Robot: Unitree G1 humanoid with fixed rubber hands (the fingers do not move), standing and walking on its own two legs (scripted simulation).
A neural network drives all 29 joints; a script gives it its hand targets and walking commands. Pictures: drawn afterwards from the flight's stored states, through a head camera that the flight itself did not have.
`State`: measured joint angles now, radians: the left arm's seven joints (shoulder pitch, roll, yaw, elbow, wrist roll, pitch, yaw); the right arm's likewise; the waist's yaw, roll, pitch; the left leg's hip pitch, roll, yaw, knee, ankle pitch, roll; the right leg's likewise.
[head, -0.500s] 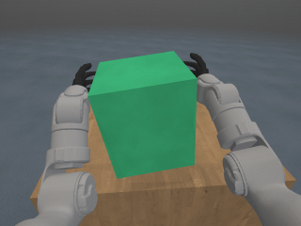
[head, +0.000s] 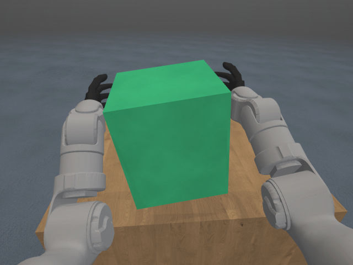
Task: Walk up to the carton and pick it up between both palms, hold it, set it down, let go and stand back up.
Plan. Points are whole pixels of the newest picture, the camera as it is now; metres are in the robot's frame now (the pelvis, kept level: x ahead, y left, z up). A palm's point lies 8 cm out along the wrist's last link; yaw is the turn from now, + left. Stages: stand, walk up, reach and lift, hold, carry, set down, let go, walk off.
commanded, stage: hold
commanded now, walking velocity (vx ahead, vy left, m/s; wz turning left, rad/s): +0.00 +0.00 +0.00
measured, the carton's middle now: (171, 132) +0.37 -0.01 +0.22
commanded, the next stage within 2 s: none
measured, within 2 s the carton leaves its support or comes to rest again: neither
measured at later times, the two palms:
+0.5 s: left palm (94, 107) +0.36 +0.15 +0.29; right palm (235, 94) +0.37 -0.15 +0.31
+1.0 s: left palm (94, 108) +0.36 +0.15 +0.29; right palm (235, 95) +0.37 -0.15 +0.31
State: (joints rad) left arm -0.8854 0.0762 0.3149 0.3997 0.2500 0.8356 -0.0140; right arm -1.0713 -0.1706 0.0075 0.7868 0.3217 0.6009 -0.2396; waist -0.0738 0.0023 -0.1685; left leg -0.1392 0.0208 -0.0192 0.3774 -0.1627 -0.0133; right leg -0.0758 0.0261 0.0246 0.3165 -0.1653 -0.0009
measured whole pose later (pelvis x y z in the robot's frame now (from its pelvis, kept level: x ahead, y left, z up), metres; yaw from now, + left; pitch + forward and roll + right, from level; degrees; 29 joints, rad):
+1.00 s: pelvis +0.00 +0.00 +0.00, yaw +0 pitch -4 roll -1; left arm -0.89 0.08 0.31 0.40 0.25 0.84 -0.01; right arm -1.07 -0.17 0.00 0.79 0.32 0.61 -0.24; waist -0.07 0.00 -0.17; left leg -0.14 0.02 -0.02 0.38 -0.16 -0.01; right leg -0.08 0.03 0.02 0.32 -0.16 0.00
